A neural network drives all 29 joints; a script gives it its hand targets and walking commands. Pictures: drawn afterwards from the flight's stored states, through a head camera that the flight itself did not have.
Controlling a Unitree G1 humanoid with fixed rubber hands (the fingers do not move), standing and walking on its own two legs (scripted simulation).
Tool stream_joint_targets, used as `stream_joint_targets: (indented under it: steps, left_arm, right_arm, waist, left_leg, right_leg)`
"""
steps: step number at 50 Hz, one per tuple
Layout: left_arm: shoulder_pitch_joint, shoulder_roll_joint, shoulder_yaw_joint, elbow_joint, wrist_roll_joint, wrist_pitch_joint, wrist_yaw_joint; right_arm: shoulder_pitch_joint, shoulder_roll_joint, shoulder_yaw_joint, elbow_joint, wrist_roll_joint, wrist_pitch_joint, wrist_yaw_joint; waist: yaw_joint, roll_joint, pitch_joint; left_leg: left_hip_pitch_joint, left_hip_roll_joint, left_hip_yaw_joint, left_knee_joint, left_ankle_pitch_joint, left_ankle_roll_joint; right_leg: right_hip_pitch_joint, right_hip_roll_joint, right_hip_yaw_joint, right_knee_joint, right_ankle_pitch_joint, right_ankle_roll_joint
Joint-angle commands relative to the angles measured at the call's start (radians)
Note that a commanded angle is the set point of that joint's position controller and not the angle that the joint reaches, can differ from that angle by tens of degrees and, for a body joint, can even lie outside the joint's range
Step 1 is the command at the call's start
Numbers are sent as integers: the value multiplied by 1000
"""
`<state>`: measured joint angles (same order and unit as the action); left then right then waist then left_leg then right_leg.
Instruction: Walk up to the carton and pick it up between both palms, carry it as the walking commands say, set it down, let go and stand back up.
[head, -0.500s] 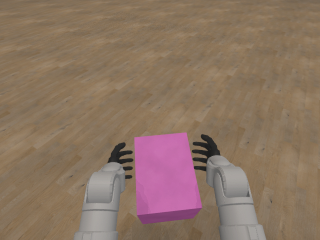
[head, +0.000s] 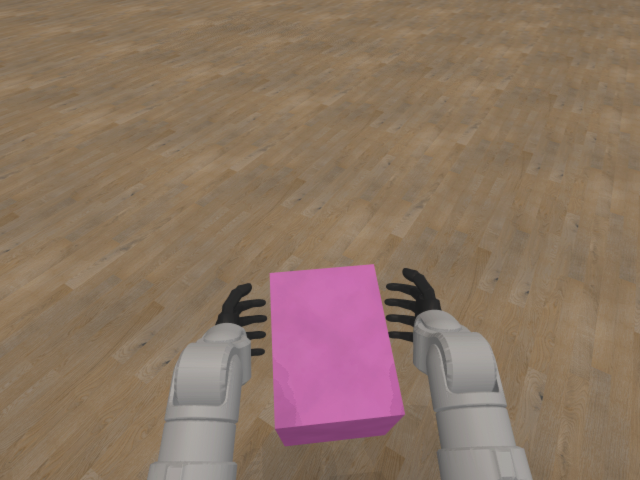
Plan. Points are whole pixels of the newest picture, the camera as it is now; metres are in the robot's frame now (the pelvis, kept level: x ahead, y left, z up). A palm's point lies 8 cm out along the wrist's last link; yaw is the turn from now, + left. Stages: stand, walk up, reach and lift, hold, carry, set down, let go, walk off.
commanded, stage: carry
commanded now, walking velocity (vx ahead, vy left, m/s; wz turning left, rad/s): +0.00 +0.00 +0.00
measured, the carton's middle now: (328, 356) +0.32 +0.00 -0.04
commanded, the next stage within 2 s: hold in 0.18 s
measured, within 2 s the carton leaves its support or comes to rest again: neither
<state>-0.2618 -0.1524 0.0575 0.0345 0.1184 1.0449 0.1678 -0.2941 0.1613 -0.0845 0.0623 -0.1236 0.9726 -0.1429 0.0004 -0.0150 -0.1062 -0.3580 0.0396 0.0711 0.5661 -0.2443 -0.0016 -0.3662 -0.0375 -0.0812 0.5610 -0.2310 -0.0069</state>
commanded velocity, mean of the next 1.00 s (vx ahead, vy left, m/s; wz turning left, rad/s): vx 0.00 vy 0.00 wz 0.00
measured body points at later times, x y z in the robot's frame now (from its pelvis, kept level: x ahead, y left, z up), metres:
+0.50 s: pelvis -0.02 +0.00 +0.01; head -0.06 +0.00 +0.45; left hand +0.29 +0.12 +0.04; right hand +0.29 -0.13 +0.05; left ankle +0.03 +0.13 -0.73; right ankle +0.04 -0.12 -0.73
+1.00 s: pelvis -0.04 +0.01 -0.01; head +0.01 +0.01 +0.43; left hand +0.32 +0.12 -0.02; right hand +0.33 -0.12 +0.00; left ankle +0.03 +0.12 -0.73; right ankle +0.04 -0.11 -0.73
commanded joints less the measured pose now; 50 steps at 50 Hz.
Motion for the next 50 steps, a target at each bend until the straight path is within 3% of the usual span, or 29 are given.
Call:
stream_joint_targets:
  steps: [1,6,8,9,10,13,15,16,17,18,20,21,24,27,28,30,32,33,34,35,38,41,42,44,46,47,48,49,50]
  left_arm:
    - [-568,-909,-524,-210,-313,-94,-240]
    - [-552,-868,-471,-130,-277,-96,-246]
    - [-567,-907,-548,-239,-331,-89,-244]
    - [-523,-897,-497,-133,-288,-77,-247]
    - [-283,-905,-213,318,-50,-166,-269]
    - [-354,-912,-311,121,-90,-346,-298]
    - [-573,-1022,-422,9,-179,-386,-323]
    - [-634,-1055,-420,-35,-191,-403,-322]
    - [-722,-1060,-437,-46,-212,-418,-324]
    - [-829,-1054,-413,4,-191,-417,-343]
    - [-774,-998,-308,106,-134,-419,-353]
    - [-728,-977,-258,171,-106,-414,-353]
    - [-753,-939,-115,338,-1,-408,-360]
    - [-795,-894,20,506,92,-438,-372]
    - [-753,-882,118,574,149,-432,-371]
    - [-819,-877,150,590,169,-454,-366]
    - [-861,-859,184,622,177,-474,-357]
    - [-922,-893,161,599,168,-497,-354]
    - [-967,-896,130,598,140,-513,-347]
    - [-985,-931,126,612,143,-522,-344]
    - [-1111,-930,72,549,105,-589,-344]
    - [-1128,-951,11,574,95,-636,-358]
    - [-1193,-973,-43,530,87,-663,-362]
    - [-1070,-945,-2,594,126,-681,-355]
    - [-1025,-926,0,587,146,-700,-346]
    - [-964,-914,44,620,177,-703,-338]
    - [-934,-938,10,604,162,-709,-335]
    - [-900,-907,44,615,189,-712,-327]
    - [-791,-904,81,650,224,-710,-321]
  right_arm:
    - [-339,959,497,-82,290,-14,228]
    - [-311,936,465,8,252,-13,229]
    - [-359,977,548,-117,325,-4,229]
    - [-318,949,496,-31,273,-2,230]
    - [-150,870,224,379,38,-90,251]
    - [-294,974,365,172,108,-260,286]
    - [-322,1066,353,163,89,-286,304]
    - [-403,1130,428,161,127,-293,321]
    - [-459,1153,459,150,141,-305,329]
    - [-439,1104,366,164,79,-312,313]
    - [-514,1125,349,265,87,-319,313]
    - [-515,1105,331,307,76,-317,324]
    - [-542,1079,170,531,8,-320,339]
    - [-564,1015,-31,699,-101,-358,330]
    - [-599,969,-80,719,-134,-373,332]
    - [-673,950,-136,725,-183,-402,325]
    - [-772,926,-142,733,-177,-428,326]
    - [-838,941,-117,707,-179,-451,325]
    - [-820,938,-141,738,-182,-463,318]
    - [-878,940,-113,714,-175,-479,316]
    - [-906,979,-79,733,-165,-518,313]
    - [-903,1030,-41,726,-147,-567,287]
    - [-895,1018,-49,731,-178,-586,283]
    - [-830,1021,-45,759,-175,-607,275]
    - [-752,1012,-64,807,-191,-619,279]
    - [-784,984,-56,782,-203,-630,282]
    - [-703,1008,-59,816,-209,-629,284]
    - [-690,998,-62,841,-208,-633,290]
    - [-637,976,-76,821,-238,-637,294]
  waist:
    - [-6,11,-289]
    - [-6,-3,-270]
    - [-2,14,-250]
    - [-3,38,-239]
    - [27,34,-27]
    - [49,46,-214]
    - [-29,48,-291]
    - [44,18,-298]
    - [49,-26,-307]
    - [-92,-74,-286]
    - [23,-31,-154]
    - [36,-78,-121]
    - [85,-9,-43]
    - [39,14,66]
    - [84,31,88]
    - [61,29,80]
    - [95,39,41]
    - [91,20,6]
    - [40,28,8]
    - [67,40,-54]
    - [45,2,-194]
    - [-4,6,-293]
    - [-51,30,-338]
    - [-13,23,-303]
    - [-14,47,-294]
    - [28,31,-276]
    - [-6,60,-305]
    - [41,71,-252]
    - [47,16,-256]
  left_leg:
    - [102,99,-79,-69,147,6]
    - [88,97,-89,-84,113,8]
    - [97,86,-70,-74,82,1]
    - [91,79,-66,-82,72,-1]
    - [274,-108,-144,-184,160,34]
    - [307,-150,-135,-152,456,21]
    - [324,-143,-148,-168,385,2]
    - [303,-132,-155,-166,388,9]
    - [297,-127,-151,-162,304,20]
    - [222,-138,-172,-169,145,49]
    - [179,-145,-155,-208,59,66]
    - [204,-143,-156,-205,33,70]
    - [174,-142,-136,-189,-79,66]
    - [68,-126,-127,-185,-202,79]
    - [72,-120,-124,-197,-214,74]
    - [57,-121,-114,-181,-225,68]
    - [41,-114,-116,-177,-234,70]
    - [26,-112,-115,-160,-220,65]
    - [39,-117,-114,-140,-219,62]
    - [51,-106,-124,-142,-218,58]
    - [49,-105,-105,-95,-164,44]
    - [28,-120,-100,-34,-106,34]
    - [26,-116,-104,-47,-155,32]
    - [-8,-117,-116,-25,-113,28]
    - [-22,-120,-109,-13,-108,18]
    - [-59,-119,-120,-7,-105,19]
    - [-50,-132,-114,-11,-81,15]
    - [-73,-130,-123,-13,-67,19]
    - [-43,-129,-128,-17,-27,17]
  right_leg:
    - [118,-89,77,-53,160,-24]
    - [117,-108,86,-70,137,-27]
    - [100,-103,92,-85,118,-31]
    - [88,-106,88,-81,108,-30]
    - [176,134,142,-162,106,-27]
    - [417,102,184,-114,524,-22]
    - [408,122,173,-131,428,-11]
    - [432,124,170,-125,407,-9]
    - [421,126,171,-136,297,-9]
    - [399,107,181,-114,317,-12]
    - [395,87,169,-125,186,-14]
    - [351,93,166,-130,128,-16]
    - [252,82,181,-169,-131,-31]
    - [234,89,165,-142,-201,-47]
    - [214,94,161,-147,-231,-48]
    - [200,102,159,-117,-218,-53]
    - [223,102,162,-93,-230,-45]
    - [227,97,184,-96,-243,-48]
    - [191,97,180,-89,-230,-50]
    - [226,104,185,-67,-228,-47]
    - [237,107,205,-59,-195,-36]
    - [209,103,210,-53,-136,-31]
    - [202,124,184,-21,-125,-28]
    - [142,128,180,-16,-101,-24]
    - [98,129,180,-1,-91,-27]
    - [90,138,172,21,-94,-22]
    - [115,137,167,8,-50,-24]
    - [75,131,168,19,-48,-27]
    - [43,147,159,14,-21,-18]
